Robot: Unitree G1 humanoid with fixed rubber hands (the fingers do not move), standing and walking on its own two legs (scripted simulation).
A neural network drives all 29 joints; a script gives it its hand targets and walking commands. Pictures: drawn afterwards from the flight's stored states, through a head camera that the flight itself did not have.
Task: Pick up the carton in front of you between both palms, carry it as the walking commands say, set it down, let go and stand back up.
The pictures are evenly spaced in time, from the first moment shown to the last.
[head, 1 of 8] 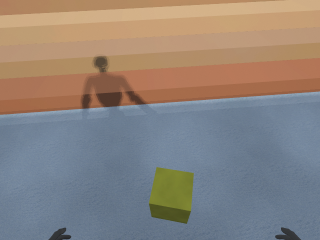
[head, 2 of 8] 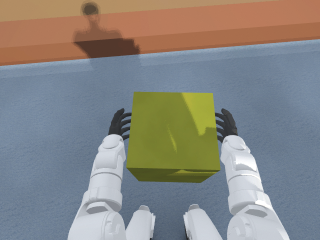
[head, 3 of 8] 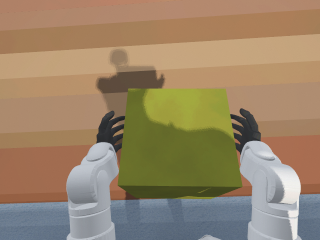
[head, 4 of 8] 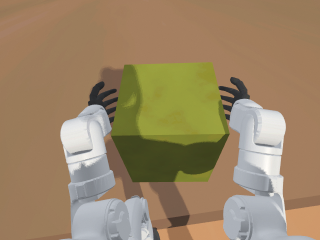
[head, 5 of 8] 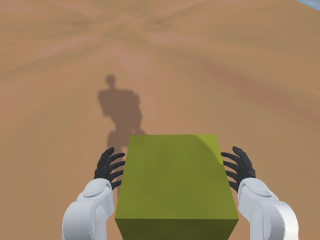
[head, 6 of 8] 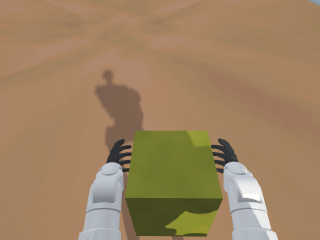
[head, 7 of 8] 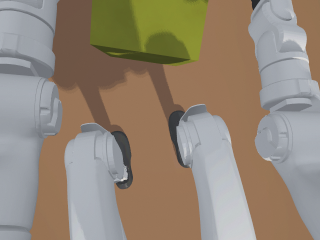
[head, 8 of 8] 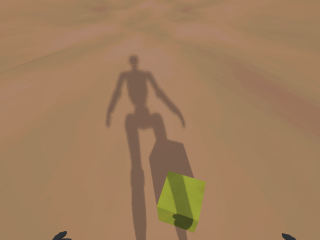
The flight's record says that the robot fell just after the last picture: no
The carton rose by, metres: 2.25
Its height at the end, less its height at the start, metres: +1.51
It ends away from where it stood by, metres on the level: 5.92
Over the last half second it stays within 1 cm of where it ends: yes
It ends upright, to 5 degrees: yes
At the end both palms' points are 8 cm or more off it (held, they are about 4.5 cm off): yes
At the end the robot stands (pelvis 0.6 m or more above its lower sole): yes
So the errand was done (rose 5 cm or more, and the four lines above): yes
